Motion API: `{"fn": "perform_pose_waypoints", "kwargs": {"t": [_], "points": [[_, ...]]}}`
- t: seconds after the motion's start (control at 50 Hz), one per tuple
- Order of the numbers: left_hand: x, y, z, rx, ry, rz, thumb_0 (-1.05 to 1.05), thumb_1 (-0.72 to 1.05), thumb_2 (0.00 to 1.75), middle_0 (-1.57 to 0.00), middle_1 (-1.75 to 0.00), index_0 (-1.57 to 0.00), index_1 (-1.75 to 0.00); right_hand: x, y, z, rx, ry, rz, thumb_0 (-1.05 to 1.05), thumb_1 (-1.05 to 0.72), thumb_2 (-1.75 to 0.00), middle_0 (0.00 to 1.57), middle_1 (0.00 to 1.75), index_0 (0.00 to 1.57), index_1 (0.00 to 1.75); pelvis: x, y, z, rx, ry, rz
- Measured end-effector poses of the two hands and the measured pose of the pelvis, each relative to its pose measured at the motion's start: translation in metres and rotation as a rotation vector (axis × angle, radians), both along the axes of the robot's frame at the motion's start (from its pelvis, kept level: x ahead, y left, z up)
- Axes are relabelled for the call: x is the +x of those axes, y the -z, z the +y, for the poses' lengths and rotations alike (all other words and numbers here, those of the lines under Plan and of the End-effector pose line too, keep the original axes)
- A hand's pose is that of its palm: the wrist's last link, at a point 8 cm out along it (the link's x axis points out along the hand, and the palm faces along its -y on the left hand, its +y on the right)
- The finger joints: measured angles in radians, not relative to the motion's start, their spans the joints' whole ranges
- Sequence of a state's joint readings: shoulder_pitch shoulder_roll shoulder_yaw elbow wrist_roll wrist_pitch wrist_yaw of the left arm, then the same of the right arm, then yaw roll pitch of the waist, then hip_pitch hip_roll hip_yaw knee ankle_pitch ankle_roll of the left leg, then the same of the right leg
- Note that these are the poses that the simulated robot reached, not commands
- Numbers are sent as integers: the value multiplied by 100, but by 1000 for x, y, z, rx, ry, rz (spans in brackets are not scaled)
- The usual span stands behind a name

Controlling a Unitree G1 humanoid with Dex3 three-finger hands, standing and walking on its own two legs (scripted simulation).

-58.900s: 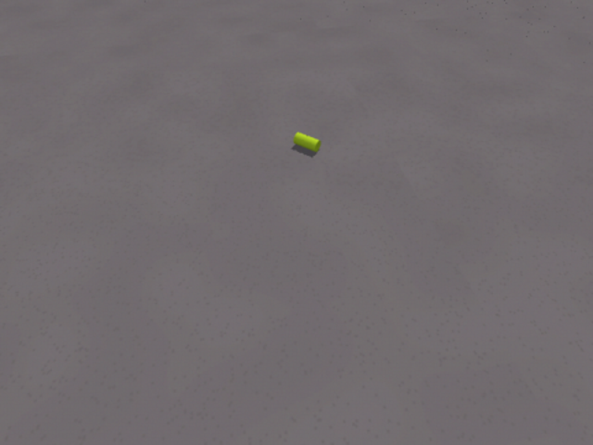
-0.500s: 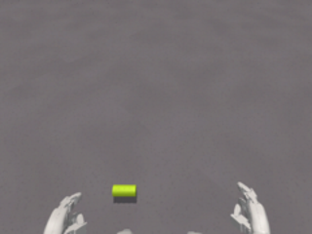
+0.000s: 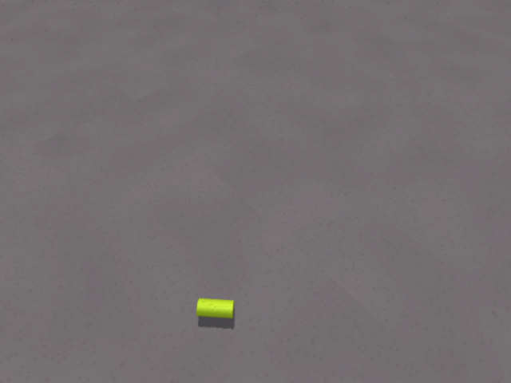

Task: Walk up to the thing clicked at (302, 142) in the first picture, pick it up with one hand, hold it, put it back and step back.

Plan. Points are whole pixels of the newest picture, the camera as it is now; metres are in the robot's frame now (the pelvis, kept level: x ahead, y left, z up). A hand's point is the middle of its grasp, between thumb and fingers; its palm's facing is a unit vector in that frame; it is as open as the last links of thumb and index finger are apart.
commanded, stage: stand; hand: left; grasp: from above
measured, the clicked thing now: (215, 308) +0.47 +0.17 -0.73
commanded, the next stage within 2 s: none
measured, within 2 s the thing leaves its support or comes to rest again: neither
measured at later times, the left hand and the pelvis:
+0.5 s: hand out of the picture +0.05 +0.24 -0.15, palm faces +0.03 -0.94 -0.33, open 7.4 cm; pelvis -0.01 -0.01 +0.01, yaw +0 degrees
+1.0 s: hand out of the picture +0.06 +0.23 -0.15, palm faces +0.01 -0.94 -0.33, open 7.4 cm; pelvis +0.00 -0.01 +0.02, yaw +0 degrees
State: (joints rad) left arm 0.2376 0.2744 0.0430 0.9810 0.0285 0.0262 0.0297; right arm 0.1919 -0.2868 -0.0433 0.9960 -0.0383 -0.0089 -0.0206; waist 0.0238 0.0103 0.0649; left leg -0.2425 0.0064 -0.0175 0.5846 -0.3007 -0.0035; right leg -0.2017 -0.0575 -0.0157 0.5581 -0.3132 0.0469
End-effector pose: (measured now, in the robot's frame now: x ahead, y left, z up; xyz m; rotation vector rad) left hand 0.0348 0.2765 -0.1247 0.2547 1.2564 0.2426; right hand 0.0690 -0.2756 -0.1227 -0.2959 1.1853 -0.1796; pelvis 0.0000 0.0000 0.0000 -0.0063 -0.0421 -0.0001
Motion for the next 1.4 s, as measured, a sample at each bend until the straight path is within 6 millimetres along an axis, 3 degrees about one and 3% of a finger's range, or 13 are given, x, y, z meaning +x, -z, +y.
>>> {"fn": "perform_pose_waypoints", "kwargs": {"t": [0.12,0.48,0.82,1.4], "points": [[-7,-3,-2,-8,-13,34,1,91,90,-21,-30,-20,-30,-5,-2,3,13,14,27,1,-90,-90,20,29,21,30,0,-7,0,2,-2,-20],[8,-14,3,13,6,0,0,91,90,-21,-30,-20,-30,-14,-9,-10,5,31,39,1,-90,-90,20,29,21,30,-6,-14,-5,5,-2,-37],[9,-16,0,12,20,20,0,91,90,-21,-30,-20,-30,-21,-9,-22,0,33,75,1,-90,-90,20,29,21,30,-6,-15,-11,5,0,-24],[44,-21,-3,11,43,-23,0,91,90,-21,-30,-21,-30,5,-14,-30,-10,25,40,1,-90,-90,20,29,21,30,6,-17,-15,5,8,-11]]}}
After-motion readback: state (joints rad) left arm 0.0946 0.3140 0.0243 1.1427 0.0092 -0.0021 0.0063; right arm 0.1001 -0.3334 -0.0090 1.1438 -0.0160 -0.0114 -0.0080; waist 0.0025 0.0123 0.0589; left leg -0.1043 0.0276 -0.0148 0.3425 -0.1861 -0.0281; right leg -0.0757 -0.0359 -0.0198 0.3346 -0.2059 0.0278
